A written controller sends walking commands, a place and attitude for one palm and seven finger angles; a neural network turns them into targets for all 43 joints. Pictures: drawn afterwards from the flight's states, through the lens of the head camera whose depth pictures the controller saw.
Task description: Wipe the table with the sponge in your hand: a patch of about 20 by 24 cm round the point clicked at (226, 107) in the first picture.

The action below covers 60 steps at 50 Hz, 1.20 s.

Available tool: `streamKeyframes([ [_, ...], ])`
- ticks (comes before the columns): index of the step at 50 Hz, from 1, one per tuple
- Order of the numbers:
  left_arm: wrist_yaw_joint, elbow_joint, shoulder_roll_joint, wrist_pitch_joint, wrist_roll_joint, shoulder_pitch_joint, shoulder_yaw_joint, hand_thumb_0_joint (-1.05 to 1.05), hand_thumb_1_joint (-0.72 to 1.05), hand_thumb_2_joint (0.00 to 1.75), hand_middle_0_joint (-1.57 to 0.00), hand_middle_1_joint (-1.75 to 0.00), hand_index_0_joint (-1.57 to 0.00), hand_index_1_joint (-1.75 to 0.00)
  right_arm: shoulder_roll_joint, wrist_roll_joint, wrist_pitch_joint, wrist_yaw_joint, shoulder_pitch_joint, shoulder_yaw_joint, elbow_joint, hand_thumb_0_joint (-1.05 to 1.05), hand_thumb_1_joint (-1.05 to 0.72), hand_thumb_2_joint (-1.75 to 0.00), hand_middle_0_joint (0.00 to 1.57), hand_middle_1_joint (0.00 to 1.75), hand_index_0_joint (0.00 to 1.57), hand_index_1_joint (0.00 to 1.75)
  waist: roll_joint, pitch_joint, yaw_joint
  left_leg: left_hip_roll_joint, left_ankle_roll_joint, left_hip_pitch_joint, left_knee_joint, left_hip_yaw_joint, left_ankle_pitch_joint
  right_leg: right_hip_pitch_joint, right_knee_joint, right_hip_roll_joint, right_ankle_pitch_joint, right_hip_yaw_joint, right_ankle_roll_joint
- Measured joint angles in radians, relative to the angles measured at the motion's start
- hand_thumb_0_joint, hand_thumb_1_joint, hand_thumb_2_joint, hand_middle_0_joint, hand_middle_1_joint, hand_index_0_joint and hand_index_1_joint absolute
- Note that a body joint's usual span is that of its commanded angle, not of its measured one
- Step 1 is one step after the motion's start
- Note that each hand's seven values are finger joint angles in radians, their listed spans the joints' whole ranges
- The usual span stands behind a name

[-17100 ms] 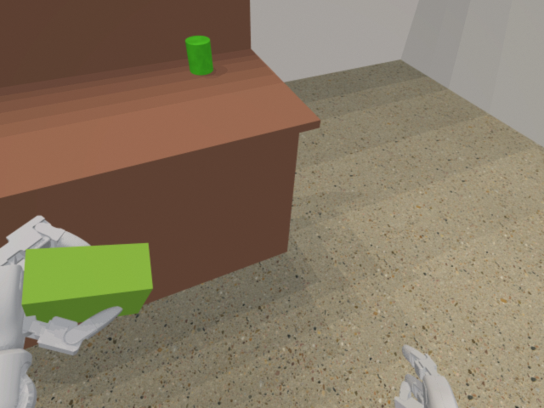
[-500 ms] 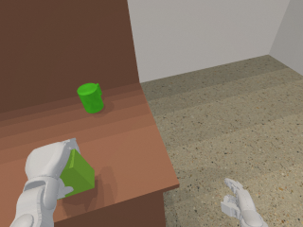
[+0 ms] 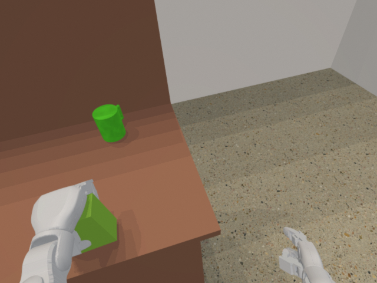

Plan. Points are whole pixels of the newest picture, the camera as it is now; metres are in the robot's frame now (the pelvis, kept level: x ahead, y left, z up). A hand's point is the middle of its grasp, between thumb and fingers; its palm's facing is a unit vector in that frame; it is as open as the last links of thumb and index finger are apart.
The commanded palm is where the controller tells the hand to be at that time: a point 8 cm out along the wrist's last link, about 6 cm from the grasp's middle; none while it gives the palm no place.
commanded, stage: lower the sponge onto the table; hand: left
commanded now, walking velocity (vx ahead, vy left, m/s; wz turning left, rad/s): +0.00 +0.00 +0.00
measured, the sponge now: (86, 229) +0.19 +0.26 +0.02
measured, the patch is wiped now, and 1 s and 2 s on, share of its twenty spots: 0.00 0.30 0.40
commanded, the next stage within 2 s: wipe forward along the first lane in 0.08 s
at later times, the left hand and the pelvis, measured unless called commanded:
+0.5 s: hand (79, 208) +0.22 +0.28 +0.06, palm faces -0.03 -0.07 -1.00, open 9.8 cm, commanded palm +0.21 +0.28 +0.10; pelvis -0.01 -0.01 +0.00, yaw +1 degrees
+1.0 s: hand (82, 185) +0.28 +0.30 +0.06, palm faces -0.07 -0.02 -1.00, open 9.8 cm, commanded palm +0.27 +0.30 +0.09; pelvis -0.01 -0.02 -0.01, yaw +2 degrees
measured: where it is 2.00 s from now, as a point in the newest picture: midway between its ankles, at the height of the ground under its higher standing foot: outside the picture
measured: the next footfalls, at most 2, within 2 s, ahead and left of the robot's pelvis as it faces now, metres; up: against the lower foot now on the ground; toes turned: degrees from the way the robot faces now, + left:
none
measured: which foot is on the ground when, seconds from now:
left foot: down 0.00-1.00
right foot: down 0.00-1.00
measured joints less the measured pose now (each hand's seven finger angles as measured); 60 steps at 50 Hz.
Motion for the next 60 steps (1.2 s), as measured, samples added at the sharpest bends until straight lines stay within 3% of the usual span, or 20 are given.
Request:
streamKeyframes([
  [8, -0.012, 0.06, -0.009, 0.016, 0.018, -0.059, -0.016, 0.0, -0.45, 1.03, -0.77, -1.35, -0.76, -1.35, 0.003, 0.004, 0.0, -0.007, -0.014, 0.006, 0.004, 0.01, -0.9, -0.9, 0.2, 0.3, 0.2, 0.3, 0.005, 0.0, -0.001, -0.001, -0.003, -0.009, 0.002, -0.007, 0.005, -0.009, 0.006, -0.001, 0.0, -0.007, -0.003],
  [21, -0.005, 0.162, 0.004, -0.025, 0.023, -0.137, 0.006, 0.0, -0.45, 1.03, -0.77, -1.35, -0.76, -1.35, 0.002, 0.01, -0.01, -0.022, -0.006, 0.01, 0.021, 0.01, -0.9, -0.9, 0.2, 0.3, 0.2, 0.3, -0.001, -0.006, -0.002, 0.003, -0.011, -0.038, 0.015, -0.016, 0.006, -0.036, 0.019, 0.003, -0.002, -0.016, -0.011],
  [60, -0.016, 0.666, 0.083, -0.161, 0.036, -0.554, 0.072, 0.01, -0.48, 1.06, -0.78, -1.36, -0.76, -1.35, -0.03, 0.043, -0.008, -0.039, 0.09, -0.014, 0.04, 0.01, -0.9, -0.9, 0.2, 0.3, 0.2, 0.3, -0.02, -0.045, -0.064, 0.006, -0.016, -0.191, 0.084, -0.037, -0.012, -0.174, 0.067, 0.005, -0.014, -0.039, -0.016],
])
